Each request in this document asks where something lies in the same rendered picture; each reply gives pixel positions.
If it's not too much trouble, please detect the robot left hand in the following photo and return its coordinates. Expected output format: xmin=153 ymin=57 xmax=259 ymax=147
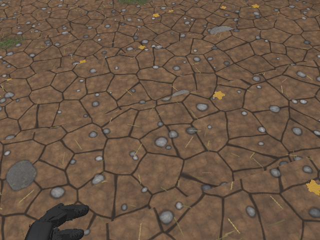
xmin=24 ymin=203 xmax=89 ymax=240

